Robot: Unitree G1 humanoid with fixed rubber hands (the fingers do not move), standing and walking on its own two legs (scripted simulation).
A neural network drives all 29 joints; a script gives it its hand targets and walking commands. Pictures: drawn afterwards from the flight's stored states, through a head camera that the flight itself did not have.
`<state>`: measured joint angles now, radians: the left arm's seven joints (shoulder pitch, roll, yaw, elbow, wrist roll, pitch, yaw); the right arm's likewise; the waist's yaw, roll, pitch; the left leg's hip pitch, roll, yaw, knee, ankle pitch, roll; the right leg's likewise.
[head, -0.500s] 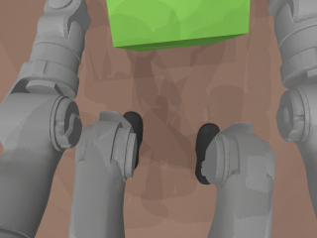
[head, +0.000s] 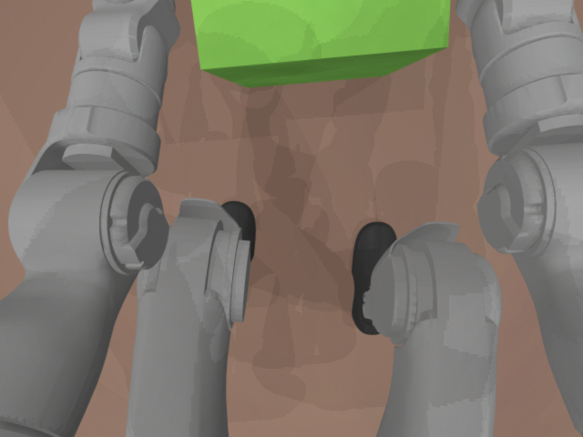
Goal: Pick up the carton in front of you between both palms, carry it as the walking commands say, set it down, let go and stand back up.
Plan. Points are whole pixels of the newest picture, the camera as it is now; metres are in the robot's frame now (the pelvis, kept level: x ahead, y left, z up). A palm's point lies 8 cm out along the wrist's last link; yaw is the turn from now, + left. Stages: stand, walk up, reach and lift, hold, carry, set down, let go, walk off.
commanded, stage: reach and lift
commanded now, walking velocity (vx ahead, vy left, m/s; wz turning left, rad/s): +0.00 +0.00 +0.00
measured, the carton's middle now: out of the picture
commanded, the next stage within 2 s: none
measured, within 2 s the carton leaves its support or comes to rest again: leaves its support in 0.16 s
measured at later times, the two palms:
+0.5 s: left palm out of the picture +0.51 +0.16 +0.00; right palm out of the picture +0.53 -0.13 +0.00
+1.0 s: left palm out of the picture +0.48 +0.16 +0.14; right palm out of the picture +0.49 -0.14 +0.14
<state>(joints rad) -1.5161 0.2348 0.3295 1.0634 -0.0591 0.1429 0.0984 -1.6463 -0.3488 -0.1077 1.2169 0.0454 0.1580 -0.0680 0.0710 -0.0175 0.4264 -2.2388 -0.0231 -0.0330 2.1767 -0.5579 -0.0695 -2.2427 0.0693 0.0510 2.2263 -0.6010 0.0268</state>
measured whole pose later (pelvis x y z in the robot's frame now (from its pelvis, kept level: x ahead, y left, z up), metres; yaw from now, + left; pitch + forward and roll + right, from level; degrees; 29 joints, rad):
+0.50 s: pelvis +0.00 +0.01 +0.07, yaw -2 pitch +42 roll +1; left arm -1.15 0.02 0.55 0.75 0.18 0.35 0.07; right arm -1.24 -0.10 -0.40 0.89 -0.19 0.35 -0.06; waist 0.05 -0.01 -0.07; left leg -2.16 -0.09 -0.09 1.93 -0.51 -0.09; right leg -2.16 0.12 0.08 1.96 -0.54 0.07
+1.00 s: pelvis +0.02 +0.01 +0.18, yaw -2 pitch +41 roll +0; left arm -0.88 -0.07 0.48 0.59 0.22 0.40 0.06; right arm -0.92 0.01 -0.41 0.67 -0.21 0.40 -0.03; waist 0.03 -0.01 -0.23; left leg -1.79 -0.09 -0.10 1.56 -0.48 -0.07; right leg -1.78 0.12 0.11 1.58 -0.51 0.06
